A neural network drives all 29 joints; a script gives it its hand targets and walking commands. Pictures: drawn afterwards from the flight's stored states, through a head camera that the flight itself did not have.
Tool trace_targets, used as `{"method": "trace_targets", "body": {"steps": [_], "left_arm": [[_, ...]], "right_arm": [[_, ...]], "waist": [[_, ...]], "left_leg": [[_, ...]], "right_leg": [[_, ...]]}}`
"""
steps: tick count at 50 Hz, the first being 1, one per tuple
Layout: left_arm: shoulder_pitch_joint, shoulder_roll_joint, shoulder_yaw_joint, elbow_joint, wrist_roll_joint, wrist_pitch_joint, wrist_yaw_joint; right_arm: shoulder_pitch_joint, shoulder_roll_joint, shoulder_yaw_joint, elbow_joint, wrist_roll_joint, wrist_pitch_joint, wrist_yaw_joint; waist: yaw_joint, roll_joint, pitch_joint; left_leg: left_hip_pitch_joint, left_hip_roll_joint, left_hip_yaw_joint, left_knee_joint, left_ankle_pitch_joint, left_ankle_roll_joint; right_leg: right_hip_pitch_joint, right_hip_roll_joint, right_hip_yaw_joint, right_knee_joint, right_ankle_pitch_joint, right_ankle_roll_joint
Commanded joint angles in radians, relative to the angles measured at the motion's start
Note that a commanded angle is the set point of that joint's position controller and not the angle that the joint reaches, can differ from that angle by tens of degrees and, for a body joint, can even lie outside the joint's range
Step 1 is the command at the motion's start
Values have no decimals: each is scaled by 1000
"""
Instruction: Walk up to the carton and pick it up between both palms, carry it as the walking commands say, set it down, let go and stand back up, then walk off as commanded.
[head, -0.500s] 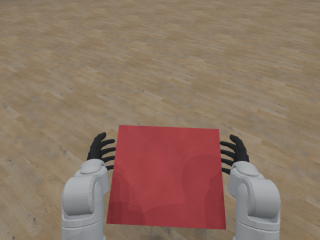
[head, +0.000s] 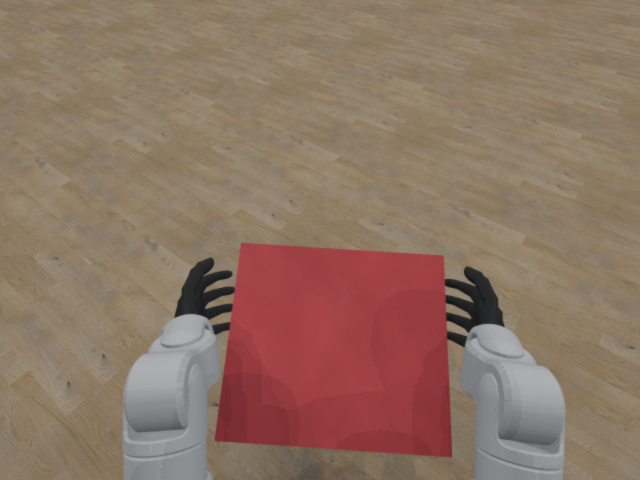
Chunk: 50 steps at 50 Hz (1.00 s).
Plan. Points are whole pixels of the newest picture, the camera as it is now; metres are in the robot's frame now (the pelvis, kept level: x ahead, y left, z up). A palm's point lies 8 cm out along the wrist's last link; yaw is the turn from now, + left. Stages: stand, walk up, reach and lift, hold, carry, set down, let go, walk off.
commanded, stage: carry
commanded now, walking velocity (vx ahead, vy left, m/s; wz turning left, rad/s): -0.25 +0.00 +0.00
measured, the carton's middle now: (334, 345) +0.29 +0.00 +0.01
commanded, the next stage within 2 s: none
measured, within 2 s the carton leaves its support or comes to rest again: neither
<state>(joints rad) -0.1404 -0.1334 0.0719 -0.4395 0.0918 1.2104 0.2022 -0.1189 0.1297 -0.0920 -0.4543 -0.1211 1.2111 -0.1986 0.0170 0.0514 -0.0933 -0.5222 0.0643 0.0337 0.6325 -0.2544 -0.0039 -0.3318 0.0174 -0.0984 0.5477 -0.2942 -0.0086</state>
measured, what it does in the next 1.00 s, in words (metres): walks backwards: left foot, then right foot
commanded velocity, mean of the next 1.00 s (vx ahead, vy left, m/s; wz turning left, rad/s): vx -0.01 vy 0.00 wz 0.00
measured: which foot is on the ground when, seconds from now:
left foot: up 0.00-0.28, down 0.30-1.00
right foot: down 0.00-0.34, up 0.36-0.54, down 0.56-1.00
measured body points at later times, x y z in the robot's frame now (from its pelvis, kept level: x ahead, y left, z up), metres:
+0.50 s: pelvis -0.16 +0.03 +0.01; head -0.20 +0.04 +0.46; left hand +0.09 +0.21 +0.10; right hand +0.11 -0.11 +0.11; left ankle -0.15 +0.12 -0.73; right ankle -0.11 -0.11 -0.71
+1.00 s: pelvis -0.22 +0.01 +0.01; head -0.25 +0.00 +0.46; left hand +0.05 +0.17 +0.11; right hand +0.05 -0.16 +0.11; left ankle -0.15 +0.12 -0.73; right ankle -0.15 -0.11 -0.73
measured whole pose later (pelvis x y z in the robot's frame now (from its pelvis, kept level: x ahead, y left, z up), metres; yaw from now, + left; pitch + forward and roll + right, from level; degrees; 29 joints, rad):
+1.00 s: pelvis -0.22 +0.01 +0.01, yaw +1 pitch +3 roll +0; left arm -0.12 -0.13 0.07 -0.40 0.12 1.24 0.18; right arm -0.12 0.13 -0.08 -0.41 -0.13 1.26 -0.20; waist 0.00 0.01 -0.14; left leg -0.38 0.03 0.07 0.48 -0.15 0.00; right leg -0.38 -0.04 -0.09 0.48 -0.15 0.00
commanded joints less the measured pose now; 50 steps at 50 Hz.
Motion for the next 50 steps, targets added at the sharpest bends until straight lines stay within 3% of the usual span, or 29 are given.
{"method": "trace_targets", "body": {"steps": [1,2,3,5,6,8,11,13,14,15,16,17,18,19,20,22,26,29,30,32,34,41,50], "left_arm": [[-336,-950,-640,-78,-376,-4,-263],[-334,-955,-632,-80,-363,-9,-266],[-338,-950,-620,-80,-351,-15,-266],[-340,-946,-609,-98,-342,-24,-265],[-344,-945,-611,-108,-342,-27,-264],[-340,-924,-607,-109,-338,-22,-261],[-310,-884,-605,-80,-327,-4,-255],[-303,-877,-615,-58,-326,8,-252],[-304,-876,-620,-49,-328,10,-251],[-305,-873,-623,-39,-328,12,-251],[-308,-880,-634,-38,-329,12,-252],[-386,-894,-668,-87,-350,10,-260],[-437,-911,-675,-104,-357,6,-260],[-464,-917,-683,-104,-367,6,-262],[-468,-921,-687,-94,-372,9,-263],[-460,-913,-696,-86,-382,14,-262],[-419,-907,-692,-75,-391,25,-259],[-388,-900,-668,-63,-385,30,-258],[-382,-905,-658,-48,-377,26,-260],[-382,-919,-641,-34,-363,20,-262],[-384,-922,-629,-31,-348,17,-260],[-388,-911,-616,-29,-333,14,-257],[-416,-925,-631,-30,-351,15,-265]], "right_arm": [[-419,946,695,-123,401,-2,249],[-441,964,712,-121,420,-4,256],[-462,974,727,-121,435,-7,263],[-456,986,745,-122,446,-10,268],[-467,988,753,-137,452,-11,267],[-471,974,756,-144,453,-4,260],[-424,925,727,-103,430,15,253],[-384,901,694,-58,411,27,253],[-377,895,678,-40,402,30,253],[-380,887,663,-28,395,32,254],[-379,885,650,-14,386,31,255],[-373,906,634,1,380,22,254],[-406,919,628,-20,383,18,260],[-421,921,614,-23,376,14,260],[-429,919,609,-30,371,12,259],[-397,905,594,-24,356,11,254],[-359,881,589,-34,349,12,247],[-346,884,605,-25,356,16,244],[-369,887,624,-42,364,17,245],[-426,909,654,-66,387,22,251],[-453,912,668,-71,401,26,255],[-457,908,681,-54,413,33,261],[-443,901,658,-35,394,30,257]], "waist": [[-8,-292,-254],[-8,-199,-235],[-11,-170,-228],[-17,-183,-238],[-17,-191,-240],[-10,-229,-235],[3,-277,-243],[-6,-247,-266],[-8,-214,-279],[-4,-155,-288],[-5,-51,-277],[-23,122,-194],[-24,110,-134],[-25,99,-114],[-23,97,-104],[-26,106,-98],[-21,102,-166],[-18,52,-246],[-21,-43,-230],[-22,-95,-211],[-21,-78,-190],[-19,-72,-182],[-19,-68,-184]], "left_leg": [[-58,-61,-31,402,-367,-9],[-36,-66,-65,509,-326,0],[-33,-57,-67,570,-262,1],[-50,-54,-44,578,-174,-9],[-43,-50,-20,500,-170,-16],[10,-60,26,328,-196,-18],[91,-82,43,89,-261,-7],[183,-90,63,-136,-182,0],[269,-79,72,-269,-108,-2],[358,-21,6,-322,-93,-6],[394,87,-99,-335,-133,2],[259,215,-274,-372,-182,52],[175,253,-273,-400,-191,66],[120,251,-258,-409,-220,68],[92,233,-223,-413,-248,70],[110,191,-167,-388,-180,73],[239,155,-130,-280,169,83],[246,120,-116,-207,231,57],[210,76,-75,-205,189,29],[223,62,-58,-210,33,20],[205,68,-73,-243,-19,19],[193,63,-69,-258,-58,10],[214,53,-58,-246,-50,6]], "right_leg": [[186,-461,335,-127,941,-190],[124,-426,278,-134,834,-194],[88,-375,221,-136,714,-180],[112,-300,163,-147,474,-138],[120,-280,168,-173,326,-113],[103,-277,210,-240,84,-103],[121,-295,272,-270,20,-124],[130,-287,270,-244,36,-110],[103,-263,246,-229,3,-68],[35,-241,224,-185,-25,-23],[-49,-195,159,-133,21,34],[-115,-135,73,-34,-3,66],[-110,-125,51,47,-14,63],[-96,-120,44,109,-20,60],[-92,-115,40,162,-24,59],[-110,-104,41,205,-31,62],[-40,-74,-7,-1,-8,63],[136,-133,44,-164,75,49],[125,-176,87,-119,153,33],[46,-195,119,-166,44,20],[18,-183,113,-180,-51,17],[-5,-176,132,-209,-128,9],[-30,-170,141,-222,-140,5]]}}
